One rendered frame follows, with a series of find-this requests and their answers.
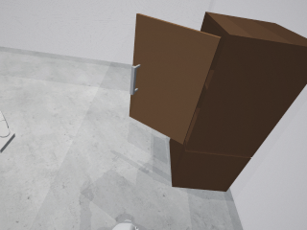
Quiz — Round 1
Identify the handle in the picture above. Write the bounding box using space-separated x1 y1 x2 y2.
130 64 141 95

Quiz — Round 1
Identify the cupboard door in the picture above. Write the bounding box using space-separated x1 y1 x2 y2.
129 13 221 145

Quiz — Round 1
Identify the robot left hand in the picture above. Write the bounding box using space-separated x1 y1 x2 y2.
0 110 15 153

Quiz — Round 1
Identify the robot left shin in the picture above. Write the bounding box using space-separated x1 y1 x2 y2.
124 219 134 225

